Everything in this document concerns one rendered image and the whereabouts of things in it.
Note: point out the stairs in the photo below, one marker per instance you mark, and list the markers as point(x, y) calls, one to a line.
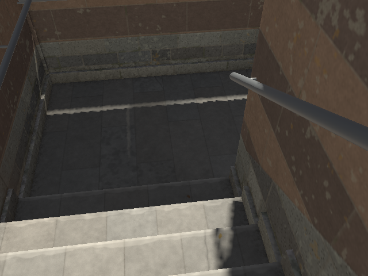
point(187, 228)

